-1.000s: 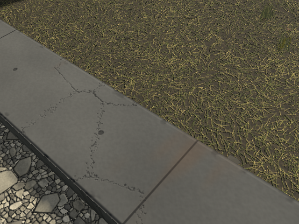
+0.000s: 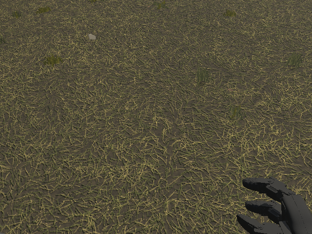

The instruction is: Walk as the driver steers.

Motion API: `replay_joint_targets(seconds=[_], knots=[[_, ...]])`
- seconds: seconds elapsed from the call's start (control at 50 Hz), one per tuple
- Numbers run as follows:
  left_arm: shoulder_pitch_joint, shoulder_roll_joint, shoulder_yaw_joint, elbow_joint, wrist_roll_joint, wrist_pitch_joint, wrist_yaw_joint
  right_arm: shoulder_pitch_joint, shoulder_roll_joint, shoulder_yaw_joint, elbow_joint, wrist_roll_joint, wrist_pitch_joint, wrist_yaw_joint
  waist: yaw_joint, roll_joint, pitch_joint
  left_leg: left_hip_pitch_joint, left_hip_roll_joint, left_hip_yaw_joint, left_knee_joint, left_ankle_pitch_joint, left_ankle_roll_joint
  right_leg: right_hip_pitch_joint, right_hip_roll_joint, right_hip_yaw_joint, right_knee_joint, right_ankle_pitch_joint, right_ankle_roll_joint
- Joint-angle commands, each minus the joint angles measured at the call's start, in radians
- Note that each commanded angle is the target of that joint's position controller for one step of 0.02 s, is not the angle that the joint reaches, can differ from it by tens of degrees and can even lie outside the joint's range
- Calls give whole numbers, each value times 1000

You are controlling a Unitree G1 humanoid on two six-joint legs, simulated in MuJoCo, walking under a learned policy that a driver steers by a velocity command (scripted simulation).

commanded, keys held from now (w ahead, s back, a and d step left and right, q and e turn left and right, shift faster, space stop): w+e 0.70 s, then w+q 0.30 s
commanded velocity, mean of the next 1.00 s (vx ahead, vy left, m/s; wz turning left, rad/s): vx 0.50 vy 0.00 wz -0.44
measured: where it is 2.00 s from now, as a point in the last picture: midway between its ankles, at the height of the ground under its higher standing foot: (204, 135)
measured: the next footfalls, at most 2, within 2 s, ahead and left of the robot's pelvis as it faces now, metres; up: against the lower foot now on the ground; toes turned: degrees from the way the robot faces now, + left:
left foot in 0.14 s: +0.25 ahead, +0.15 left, +0.00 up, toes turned -10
right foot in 0.74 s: +0.54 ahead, -0.20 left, -0.14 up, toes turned -27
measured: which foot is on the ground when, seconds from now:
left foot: up 0.00-0.12, down 0.14-0.74, up 0.76-1.00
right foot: down 0.00-0.14, up 0.16-0.72, down 0.74-1.00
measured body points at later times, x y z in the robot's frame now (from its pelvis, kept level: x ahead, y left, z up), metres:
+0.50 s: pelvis +0.28 +0.04 -0.01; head +0.30 +0.04 +0.44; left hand +0.55 +0.21 -0.09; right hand +0.19 -0.23 -0.13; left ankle +0.21 +0.16 -0.74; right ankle +0.37 -0.17 -0.68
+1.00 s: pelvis +0.56 -0.12 -0.15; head +0.59 -0.13 +0.30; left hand +0.74 +0.07 -0.28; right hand +0.54 -0.39 -0.27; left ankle +0.75 +0.00 -0.80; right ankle +0.51 -0.18 -0.88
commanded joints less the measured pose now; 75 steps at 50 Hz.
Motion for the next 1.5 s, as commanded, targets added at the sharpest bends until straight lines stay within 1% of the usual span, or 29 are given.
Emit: replay_joint_targets(seconds=[0.02, 0.08, 0.12, 0.14, 0.16, 0.18, 0.22, 0.24, 0.3, 0.4, 0.42, 0.64, 0.72, 0.74, 0.76, 0.78, 0.8, 0.84, 0.88, 0.92, 1.12, 1.22, 1.24, 1.26, 1.28, 1.3, 1.34, 1.4, 1.5], knots=[[-29, 175, 57, -76, 1, -12, 39, -59, -75, -36, -36, 35, 5, -2, 4, -107, -20, 366, -91, 82, -445, 165, -64, -131, -72, 108, -212, 273, -109], [-46, 228, 84, -98, -9, 14, 43, 30, -181, -97, 0, 63, 4, 5, -34, -187, -38, 492, -81, 2, -536, 155, -67, 4, -147, 206, -121, 345, -76], [-200, 199, 79, -171, 17, 1, 26, 277, -250, -141, 68, 36, -15, 23, -176, -151, -154, 740, -40, -12, -461, 183, -18, -7, -119, 169, 177, 594, -11], [-182, 121, 57, -199, 19, -2, 10, 389, -242, -136, 80, 27, -14, 20, -195, -40, -231, 884, 107, -171, -595, 25, 52, -79, -73, 135, 456, 359, 13], [105, -11, 33, -165, 26, 2, -1, 342, -284, -137, 66, 13, -9, 30, -12, 356, -263, 1069, 301, -459, -595, 93, 182, -314, 33, 79, 726, -294, 39], [155, 80, 41, -150, -25, -4, -5, 344, -258, -142, 79, 27, -6, 35, -17, 496, -239, 1037, 407, -822, -809, -362, 285, -539, -17, 2, 891, -230, 52], [-105, 203, 88, -172, -19, 5, 9, 242, -156, -120, 77, 43, -5, 35, -48, 69, 35, 719, 316, -575, -872, -414, 215, -541, -104, -39, 939, 10, 44], [-126, 201, 92, -171, -12, 15, 11, 231, -152, -116, 84, 36, -11, 33, -37, 40, 56, 634, 290, -473, -864, -275, 219, -497, -132, -24, 932, 50, 44], [-169, 156, 92, -183, -17, 13, 1, 262, -133, -115, 151, 32, -22, 25, -30, 61, 66, 643, 188, -222, -872, -75, 178, -482, -179, -46, 752, 82, 36], [-241, 131, 86, -182, 8, 1, -20, 348, -211, -138, 214, 10, -30, 18, -59, -6, 20, 771, 258, -111, -777, 321, 209, -609, -186, -55, 630, 203, 64], [-300, 149, 94, -188, -17, -16, -24, 367, -195, -130, 224, 24, -38, 10, -63, 28, 52, 808, 215, -70, -782, 168, 153, -658, -188, -23, 502, 297, 51], [-603, 57, 58, -243, -3, -31, -124, 543, -156, -104, 273, 40, 31, -39, -181, 37, 176, 776, 219, 129, -481, 8, 71, -536, -125, -176, 20, 746, 27], [-259, 118, 100, -104, 19, -30, -108, 524, -199, -114, 268, 50, 61, -40, -13, 15, 18, 679, 190, 168, -2, 390, 46, -36, -82, -248, -96, 695, -20], [-82, 156, 125, -53, 21, -22, -85, 498, -209, -118, 287, 51, 47, -26, 121, -77, -52, 479, 107, 208, 362, 224, 9, 285, -133, -200, -193, 884, -95], [-36, 243, 121, -27, 53, -26, -62, 581, -86, -95, 248, 22, 27, -4, 45, -244, -158, -17, 33, 140, 843, -741, -24, 706, -304, -32, 195, 1386, -163], [99, 233, 119, -53, 45, -31, -57, 641, -167, -77, 240, 85, -5, 18, 137, -207, -446, -73, -6, -179, 847, -696, -4, 862, -502, 185, 298, 1303, -335], [104, 265, 130, -20, 36, -17, -54, 568, -201, -85, 200, 113, -13, 26, 119, -163, -461, -156, 44, -143, 778, -611, -17, 779, -529, 284, 97, 838, -375], [-213, 179, 96, -84, 32, -16, -36, 404, -201, -94, 187, 74, 3, -13, -9, 13, -209, -145, 103, -63, 545, -242, -7, 301, -503, 292, -176, 189, -271], [-366, 113, 69, -85, 37, -47, -44, 488, -136, -85, 237, 36, 70, -30, -123, 7, -22, 101, 167, -105, 325, -174, -91, -158, -498, 217, -248, 325, -264], [-342, 135, 76, -45, 56, -72, -37, 448, -123, -94, 224, 40, 71, -35, -121, -30, 40, 167, 156, -123, 185, -113, -114, -265, -386, 47, -262, 396, -206], [-146, 184, 97, 75, 19, -48, 9, 93, -73, -81, 112, 38, 58, 26, 40, -41, 92, 41, 67, -1, -372, 137, 20, 177, -347, -216, -234, 510, -75], [-227, 240, 109, 62, 5, -20, 19, 282, -163, -127, 111, 33, 72, 47, -116, -67, -40, 421, -67, 131, -471, -29, 114, 181, -313, -334, 124, 976, 12], [-219, 214, 98, 49, 20, -27, 24, 453, -245, -164, 152, 37, 73, 34, -186, 9, -131, 731, -18, 3, -484, 79, 163, -28, -267, -365, 404, 786, 60], [-111, 84, 54, 4, 59, -56, 4, 468, -376, -186, 151, 50, 65, 29, -97, 306, -239, 1101, 246, -548, -576, -6, 357, -474, -63, -317, 802, -93, 129], [-179, 166, 65, 6, 37, -94, -15, 534, -300, -164, 130, 43, 60, 30, -171, 219, -383, 1226, 303, -808, -732, -147, 401, -613, -37, -102, 902, -236, 112], [-273, 203, 79, -22, -4, -109, -21, 487, -262, -153, 133, 27, 56, 25, -177, 165, -242, 1153, 277, -675, -744, -131, 344, -702, -86, -93, 901, -154, 91], [-328, 181, 73, -36, 26, -112, -5, 328, -219, -139, 95, 30, 58, 16, -93, 3, -81, 842, 211, -472, -754, 76, 289, -603, -159, -113, 724, -25, 88], [-284, 173, 83, -40, 41, -75, 0, 258, -190, -129, 71, 30, 53, 12, -15, 31, -50, 639, 147, -348, -805, 254, 275, -440, -179, -121, 579, 28, 117], [-423, 125, 63, -80, 42, -63, 0, 319, -226, -142, 99, 46, 59, -12, -52, 54, 3, 550, 77, -245, -818, 223, 230, -402, -129, -148, 253, 275, 166]])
